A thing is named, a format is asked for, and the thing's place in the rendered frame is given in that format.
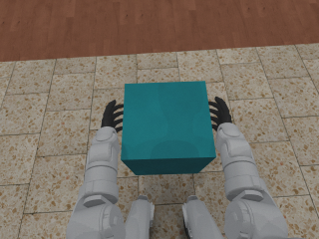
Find robot right upper arm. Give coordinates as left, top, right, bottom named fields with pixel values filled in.
left=223, top=198, right=307, bottom=239

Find right robot hand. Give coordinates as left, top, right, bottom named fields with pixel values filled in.
left=208, top=97, right=232, bottom=131

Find left robot hand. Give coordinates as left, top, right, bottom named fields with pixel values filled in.
left=101, top=100, right=124, bottom=133

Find robot left thigh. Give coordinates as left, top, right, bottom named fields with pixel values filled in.
left=124, top=199, right=155, bottom=239

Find left robot shin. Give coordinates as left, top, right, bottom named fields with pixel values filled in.
left=131, top=194, right=149, bottom=207

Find carton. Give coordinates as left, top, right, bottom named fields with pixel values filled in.
left=121, top=81, right=216, bottom=175

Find right robot forearm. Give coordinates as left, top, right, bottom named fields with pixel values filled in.
left=215, top=122, right=288, bottom=237

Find robot left upper arm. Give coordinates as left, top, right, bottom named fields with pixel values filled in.
left=66, top=203, right=127, bottom=239

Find left robot forearm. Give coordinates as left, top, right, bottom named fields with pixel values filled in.
left=66, top=126, right=121, bottom=239

